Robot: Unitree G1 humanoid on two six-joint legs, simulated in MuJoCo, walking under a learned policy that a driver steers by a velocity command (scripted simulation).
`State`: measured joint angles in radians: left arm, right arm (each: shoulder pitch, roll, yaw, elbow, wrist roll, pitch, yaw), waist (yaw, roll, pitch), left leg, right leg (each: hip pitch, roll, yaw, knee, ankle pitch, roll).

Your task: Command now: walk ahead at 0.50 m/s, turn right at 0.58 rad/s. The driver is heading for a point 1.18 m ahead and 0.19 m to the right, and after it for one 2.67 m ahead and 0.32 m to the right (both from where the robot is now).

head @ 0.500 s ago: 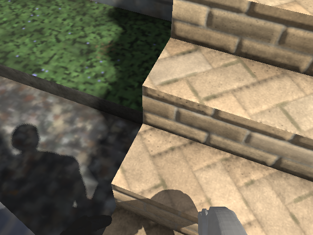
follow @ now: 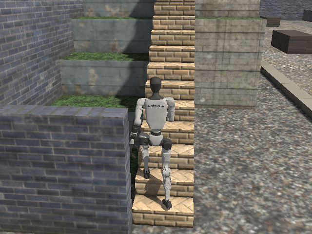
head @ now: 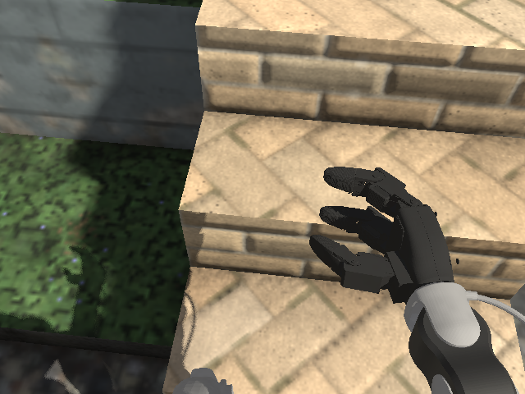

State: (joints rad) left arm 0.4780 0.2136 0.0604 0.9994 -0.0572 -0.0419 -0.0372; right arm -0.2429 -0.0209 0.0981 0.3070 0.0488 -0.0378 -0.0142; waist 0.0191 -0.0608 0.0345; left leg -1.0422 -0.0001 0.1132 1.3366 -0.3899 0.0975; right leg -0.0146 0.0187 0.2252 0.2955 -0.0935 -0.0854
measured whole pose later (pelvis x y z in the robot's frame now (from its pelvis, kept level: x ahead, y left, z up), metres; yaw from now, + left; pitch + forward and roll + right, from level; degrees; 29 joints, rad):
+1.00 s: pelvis +0.49 -0.07 +0.37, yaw -22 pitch +0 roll +6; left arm 0.43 0.11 -0.02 1.21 -0.03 0.00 -0.06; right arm 0.04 -0.07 0.06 0.69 0.11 -0.09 -0.07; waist 0.05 -0.04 0.01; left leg -1.34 -0.01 0.08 2.01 -0.20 0.13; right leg -0.04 -0.11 0.02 0.33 -0.25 -0.01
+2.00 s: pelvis +0.77 -0.09 +0.58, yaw -21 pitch +0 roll +5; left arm 0.45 0.10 -0.01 1.13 -0.07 -0.03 0.03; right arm 0.09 -0.12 0.08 0.79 0.11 -0.03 0.00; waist -0.02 0.00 -0.02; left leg -0.85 0.02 0.14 1.47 -0.63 0.06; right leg 0.02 -0.19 -0.03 0.19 -0.16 0.01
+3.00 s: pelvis +1.03 -0.10 +0.85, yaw -21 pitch -2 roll +3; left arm 0.28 0.20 0.01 0.96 0.03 0.01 0.01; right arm 0.17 -0.15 0.01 0.97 -0.01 0.01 -0.07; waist 0.01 0.01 0.01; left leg -0.68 -0.07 0.06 1.12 -0.42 0.05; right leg -0.37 -0.04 0.02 1.18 -0.26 -0.08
